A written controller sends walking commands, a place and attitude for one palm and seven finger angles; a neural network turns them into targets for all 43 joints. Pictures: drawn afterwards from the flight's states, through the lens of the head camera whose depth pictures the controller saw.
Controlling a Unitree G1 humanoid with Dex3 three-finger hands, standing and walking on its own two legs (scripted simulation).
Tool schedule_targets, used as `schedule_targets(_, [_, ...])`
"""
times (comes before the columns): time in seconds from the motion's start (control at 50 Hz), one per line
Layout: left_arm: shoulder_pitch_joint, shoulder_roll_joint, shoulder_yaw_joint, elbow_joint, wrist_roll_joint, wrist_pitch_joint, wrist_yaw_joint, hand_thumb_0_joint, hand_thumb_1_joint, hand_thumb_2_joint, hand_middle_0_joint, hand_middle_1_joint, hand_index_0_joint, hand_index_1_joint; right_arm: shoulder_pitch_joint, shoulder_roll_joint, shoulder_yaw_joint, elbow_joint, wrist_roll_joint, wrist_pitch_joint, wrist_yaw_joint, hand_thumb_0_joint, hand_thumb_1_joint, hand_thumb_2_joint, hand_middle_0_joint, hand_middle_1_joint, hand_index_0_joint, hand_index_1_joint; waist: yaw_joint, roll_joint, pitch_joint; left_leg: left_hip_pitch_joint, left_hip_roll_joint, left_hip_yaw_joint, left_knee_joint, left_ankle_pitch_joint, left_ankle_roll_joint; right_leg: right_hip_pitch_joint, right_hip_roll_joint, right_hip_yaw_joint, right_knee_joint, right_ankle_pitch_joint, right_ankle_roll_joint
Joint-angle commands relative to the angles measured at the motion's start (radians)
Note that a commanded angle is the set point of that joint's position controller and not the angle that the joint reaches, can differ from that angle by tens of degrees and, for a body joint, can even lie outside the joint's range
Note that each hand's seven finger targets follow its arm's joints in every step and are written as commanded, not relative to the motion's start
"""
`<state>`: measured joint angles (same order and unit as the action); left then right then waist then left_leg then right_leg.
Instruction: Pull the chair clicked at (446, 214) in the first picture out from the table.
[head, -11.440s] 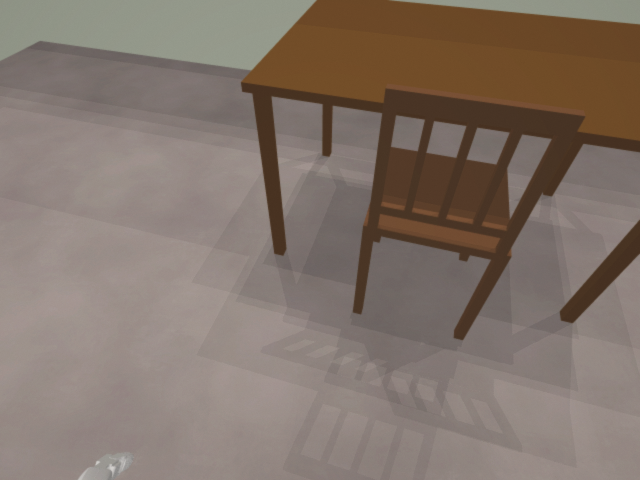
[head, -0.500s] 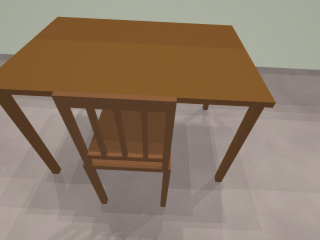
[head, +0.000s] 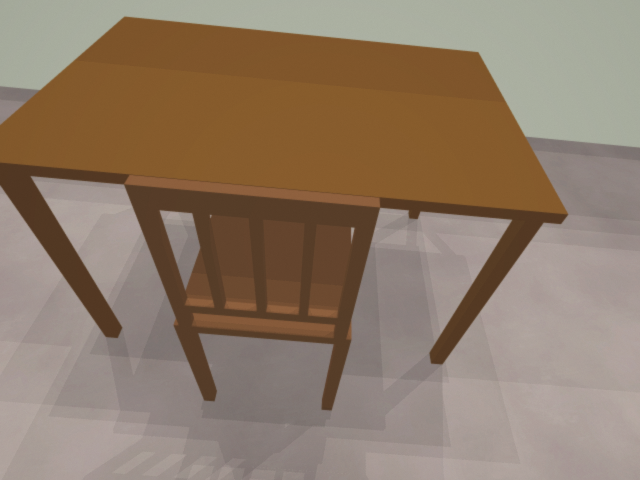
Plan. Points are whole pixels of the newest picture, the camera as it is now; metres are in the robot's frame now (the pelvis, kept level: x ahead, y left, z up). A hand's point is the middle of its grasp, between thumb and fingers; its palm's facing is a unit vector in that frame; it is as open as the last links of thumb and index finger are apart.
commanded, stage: look again from close up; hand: left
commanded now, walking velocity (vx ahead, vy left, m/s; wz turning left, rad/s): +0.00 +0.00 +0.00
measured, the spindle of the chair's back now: (259, 267) +0.48 +0.14 -0.09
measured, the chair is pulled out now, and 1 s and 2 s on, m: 0.00 0.00 0.00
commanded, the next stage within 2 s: none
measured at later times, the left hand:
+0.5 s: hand out of the picture -0.04 +0.17 -0.18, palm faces +0.00 -0.99 -0.15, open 7.4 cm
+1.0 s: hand out of the picture -0.03 +0.15 -0.18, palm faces +0.00 -0.99 -0.15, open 7.4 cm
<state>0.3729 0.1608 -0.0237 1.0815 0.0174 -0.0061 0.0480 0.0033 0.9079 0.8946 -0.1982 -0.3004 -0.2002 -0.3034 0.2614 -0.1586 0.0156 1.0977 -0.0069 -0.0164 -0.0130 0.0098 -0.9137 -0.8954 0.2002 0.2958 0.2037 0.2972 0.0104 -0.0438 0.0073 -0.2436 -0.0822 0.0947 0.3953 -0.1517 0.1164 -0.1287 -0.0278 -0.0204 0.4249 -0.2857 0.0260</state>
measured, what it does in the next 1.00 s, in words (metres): stands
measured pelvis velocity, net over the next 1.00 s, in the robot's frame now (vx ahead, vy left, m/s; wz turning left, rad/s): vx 0.01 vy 0.00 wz -0.02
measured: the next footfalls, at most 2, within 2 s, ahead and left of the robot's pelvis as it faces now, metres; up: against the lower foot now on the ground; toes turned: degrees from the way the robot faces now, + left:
none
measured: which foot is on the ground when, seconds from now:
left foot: down 0.00-1.00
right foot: down 0.00-1.00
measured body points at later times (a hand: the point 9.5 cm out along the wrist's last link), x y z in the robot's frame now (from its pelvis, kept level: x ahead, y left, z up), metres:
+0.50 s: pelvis +0.01 +0.01 +0.00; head +0.01 +0.03 +0.45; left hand -0.04 +0.22 -0.17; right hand +0.00 -0.21 -0.15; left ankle +0.04 +0.04 -0.74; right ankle -0.04 -0.14 -0.74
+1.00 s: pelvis +0.01 +0.00 +0.00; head +0.02 +0.02 +0.45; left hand -0.03 +0.20 -0.16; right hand +0.00 -0.22 -0.15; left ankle +0.04 +0.04 -0.74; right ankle -0.04 -0.14 -0.74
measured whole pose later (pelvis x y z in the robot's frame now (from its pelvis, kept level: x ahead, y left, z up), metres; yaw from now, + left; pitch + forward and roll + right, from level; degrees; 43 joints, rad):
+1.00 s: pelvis +0.01 +0.00 +0.00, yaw -1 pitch +0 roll +0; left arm 0.39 0.13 -0.02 1.11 0.02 -0.01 0.05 0.00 0.91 0.89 -0.20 -0.30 -0.20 -0.30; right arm 0.30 -0.13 0.01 1.15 0.00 -0.02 -0.02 0.01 -0.91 -0.90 0.20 0.30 0.20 0.30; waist 0.00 -0.04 0.00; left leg -0.20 -0.09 0.12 0.34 -0.15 0.12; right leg -0.11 -0.04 0.01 0.40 -0.29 0.03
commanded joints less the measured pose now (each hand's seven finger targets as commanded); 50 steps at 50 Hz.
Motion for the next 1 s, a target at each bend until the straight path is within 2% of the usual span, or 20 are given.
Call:
schedule_targets(0.0, [0.108,0.073,0.015,-0.007,0.003,-0.012,0.002,0.0,0.9,0.9,-0.2,-0.3,-0.2,-0.3,0.043,-0.128,-0.029,-0.024,0.004,-0.014,-0.011,0.0,-0.9,-0.9,0.2,0.3,0.2,0.3,-0.009,0.052,0.052,0.05,0.208,-0.246,-0.171,-0.155,-0.068,-0.101,-0.064,0.053,-0.049,0.042,-0.051])
schedule_targets(0.02, [0.11,0.074,0.015,-0.006,0.003,-0.012,0.002,0.0,0.9,0.9,-0.2,-0.3,-0.2,-0.3,0.046,-0.128,-0.03,-0.021,0.004,-0.015,-0.012,0.0,-0.9,-0.9,0.2,0.3,0.2,0.3,-0.008,0.057,0.053,0.055,0.21,-0.249,-0.176,-0.148,-0.071,-0.104,-0.064,0.051,-0.046,0.044,-0.049])
schedule_targets(0.04, [0.117,0.075,0.015,-0.005,0.004,-0.013,0.002,0.0,0.9,0.9,-0.2,-0.3,-0.2,-0.3,0.042,-0.124,-0.029,-0.021,0.007,-0.016,-0.013,0.0,-0.9,-0.9,0.2,0.3,0.2,0.3,-0.003,0.036,0.057,0.052,0.21,-0.243,-0.17,-0.135,-0.065,-0.099,-0.067,0.052,-0.057,0.052,-0.049])
schedule_targets(0.1, [0.118,0.071,0.015,0.001,0.003,-0.012,0.003,0.0,0.9,0.9,-0.2,-0.3,-0.2,-0.3,0.048,-0.126,-0.029,-0.013,0.004,-0.016,-0.013,0.0,-0.9,-0.9,0.2,0.3,0.2,0.3,-0.009,0.037,0.046,0.068,0.205,-0.239,-0.169,-0.118,-0.072,-0.1,-0.069,0.056,-0.055,0.052,-0.049])
schedule_targets(0.16, [0.126,0.069,0.013,0.004,0.003,-0.01,0.004,0.0,0.9,0.9,-0.2,-0.3,-0.2,-0.3,0.044,-0.124,-0.029,-0.008,0.006,-0.014,-0.013,0.0,-0.9,-0.9,0.2,0.3,0.2,0.3,-0.006,0.044,0.072,0.051,0.206,-0.239,-0.182,-0.147,-0.072,-0.108,-0.07,0.057,-0.058,0.043,-0.046])
schedule_targets(0.22, [0.132,0.067,0.013,0.011,0.003,-0.011,0.004,0.0,0.9,0.9,-0.2,-0.3,-0.2,-0.3,0.053,-0.123,-0.03,-0.001,0.006,-0.014,-0.013,0.0,-0.9,-0.9,0.2,0.3,0.2,0.3,-0.008,0.045,0.05,0.081,0.208,-0.239,-0.183,-0.128,-0.08,-0.11,-0.068,0.055,-0.05,0.049,-0.044])
schedule_targets(0.32, [0.133,0.064,0.013,0.017,0.003,-0.01,0.006,0.0,0.9,0.9,-0.2,-0.3,-0.2,-0.3,0.061,-0.115,-0.029,0.007,0.007,-0.014,-0.014,0.0,-0.9,-0.9,0.2,0.3,0.2,0.3,-0.009,0.045,0.059,0.081,0.209,-0.232,-0.189,-0.122,-0.084,-0.112,-0.068,0.058,-0.051,0.051,-0.043])
schedule_targets(0.34, [0.135,0.063,0.013,0.013,0.003,-0.01,0.005,0.0,0.9,0.9,-0.2,-0.3,-0.2,-0.3,0.059,-0.113,-0.028,0.009,0.009,-0.014,-0.014,0.0,-0.9,-0.9,0.2,0.3,0.2,0.3,-0.003,0.031,0.077,0.058,0.21,-0.228,-0.191,-0.143,-0.077,-0.107,-0.069,0.056,-0.06,0.047,-0.042])
schedule_targets(0.42, [0.135,0.058,0.013,0.02,0.003,-0.009,0.006,0.0,0.9,0.9,-0.2,-0.3,-0.2,-0.3,0.068,-0.11,-0.029,0.014,0.006,-0.013,-0.014,0.0,-0.9,-0.9,0.2,0.3,0.2,0.3,-0.009,0.041,0.07,0.069,0.208,-0.231,-0.198,-0.145,-0.085,-0.112,-0.068,0.061,-0.052,0.047,-0.044])
schedule_targets(0.44, [0.138,0.058,0.013,0.016,0.003,-0.009,0.005,0.0,0.9,0.9,-0.2,-0.3,-0.2,-0.3,0.065,-0.107,-0.027,0.014,0.009,-0.013,-0.014,0.0,-0.9,-0.9,0.2,0.3,0.2,0.3,-0.003,0.033,0.083,0.051,0.207,-0.225,-0.196,-0.151,-0.077,-0.108,-0.068,0.063,-0.064,0.047,-0.043])
schedule_targets(0.52, [0.14,0.054,0.012,0.021,0.002,-0.011,0.006,0.0,0.9,0.9,-0.2,-0.3,-0.2,-0.3,0.074,-0.103,-0.029,0.02,0.006,-0.014,-0.014,0.0,-0.9,-0.9,0.2,0.3,0.2,0.3,-0.009,0.035,0.053,0.091,0.205,-0.225,-0.189,-0.116,-0.084,-0.114,-0.068,0.065,-0.054,0.058,-0.044])
schedule_targets(0.56, [0.134,0.051,0.013,0.019,0.003,-0.009,0.006,0.0,0.9,0.9,-0.2,-0.3,-0.2,-0.3,0.071,-0.101,-0.029,0.02,0.007,-0.013,-0.014,0.0,-0.9,-0.9,0.2,0.3,0.2,0.3,-0.008,0.039,0.08,0.062,0.203,-0.219,-0.193,-0.141,-0.08,-0.116,-0.068,0.065,-0.06,0.052,-0.043])
schedule_targets(0.6, [0.14,0.049,0.014,0.021,0.002,-0.01,0.006,0.0,0.9,0.9,-0.2,-0.3,-0.2,-0.3,0.079,-0.098,-0.029,0.023,0.006,-0.014,-0.015,0.0,-0.9,-0.9,0.2,0.3,0.2,0.3,-0.008,0.04,0.066,0.075,0.206,-0.225,-0.198,-0.139,-0.084,-0.114,-0.067,0.065,-0.054,0.05,-0.044])
schedule_targets(0.64, [0.14,0.048,0.014,0.021,0.002,-0.009,0.006,0.0,0.9,0.9,-0.2,-0.3,-0.2,-0.3,0.077,-0.094,-0.028,0.025,0.008,-0.013,-0.015,0.0,-0.9,-0.9,0.2,0.3,0.2,0.3,-0.005,0.039,0.082,0.066,0.208,-0.222,-0.201,-0.15,-0.08,-0.117,-0.066,0.063,-0.06,0.047,-0.043])
schedule_targets(0.72, [0.137,0.041,0.014,0.025,0.002,-0.01,0.007,0.0,0.9,0.9,-0.2,-0.3,-0.2,-0.3,0.088,-0.092,-0.029,0.027,0.006,-0.015,-0.016,0.0,-0.9,-0.9,0.2,0.3,0.2,0.3,-0.011,0.031,0.063,0.088,0.205,-0.222,-0.193,-0.117,-0.085,-0.119,-0.067,0.068,-0.056,0.057,-0.045])
schedule_targets(0.78, [0.136,0.04,0.013,0.025,0.002,-0.013,0.006,0.0,0.9,0.9,-0.2,-0.3,-0.2,-0.3,0.084,-0.085,-0.027,0.028,0.007,-0.015,-0.015,0.0,-0.9,-0.9,0.2,0.3,0.2,0.3,-0.01,0.027,0.075,0.08,0.198,-0.207,-0.179,-0.101,-0.077,-0.118,-0.072,0.072,-0.07,0.066,-0.046])
schedule_targets(0.82, [0.141,0.04,0.013,0.025,0.001,-0.014,0.007,0.0,0.9,0.9,-0.2,-0.3,-0.2,-0.3,0.091,-0.084,-0.026,0.032,0.007,-0.017,-0.016,0.0,-0.9,-0.9,0.2,0.3,0.2,0.3,-0.011,0.034,0.054,0.106,0.199,-0.206,-0.172,-0.072,-0.078,-0.115,-0.073,0.072,-0.068,0.074,-0.046])
schedule_targets(0.84, [0.137,0.04,0.013,0.023,0.0,-0.014,0.006,0.0,0.9,0.9,-0.2,-0.3,-0.2,-0.3,0.089,-0.079,-0.024,0.03,0.009,-0.016,-0.017,0.0,-0.9,-0.9,0.2,0.3,0.2,0.3,-0.008,0.023,0.071,0.093,0.198,-0.198,-0.165,-0.064,-0.071,-0.113,-0.074,0.075,-0.081,0.078,-0.046])
schedule_targets(0.88, [0.134,0.04,0.013,0.025,0.0,-0.016,0.007,0.0,0.9,0.9,-0.2,-0.3,-0.2,-0.3,0.093,-0.078,-0.023,0.032,0.007,-0.018,-0.016,0.0,-0.9,-0.9,0.2,0.3,0.2,0.3,-0.011,0.026,0.063,0.103,0.192,-0.191,-0.153,-0.034,-0.073,-0.111,-0.078,0.078,-0.08,0.088,-0.046])
schedule_targets(0.98, [0.134,0.034,0.012,0.026,0.0,-0.016,0.006,0.0,0.9,0.9,-0.2,-0.3,-0.2,-0.3,0.094,-0.073,-0.021,0.034,0.006,-0.016,-0.017,0.0,-0.9,-0.9,0.2,0.3,0.2,0.3,-0.012,0.03,0.08,0.096,0.191,-0.189,-0.154,-0.046,-0.071,-0.116,-0.076,0.08,-0.084,0.082,-0.049])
